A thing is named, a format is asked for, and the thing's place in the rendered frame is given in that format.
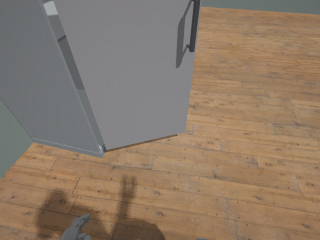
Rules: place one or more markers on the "robot left hand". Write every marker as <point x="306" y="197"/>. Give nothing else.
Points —
<point x="72" y="233"/>

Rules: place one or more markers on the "handle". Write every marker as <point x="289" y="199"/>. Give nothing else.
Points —
<point x="195" y="16"/>

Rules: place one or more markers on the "fridge door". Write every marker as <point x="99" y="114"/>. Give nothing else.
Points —
<point x="134" y="63"/>

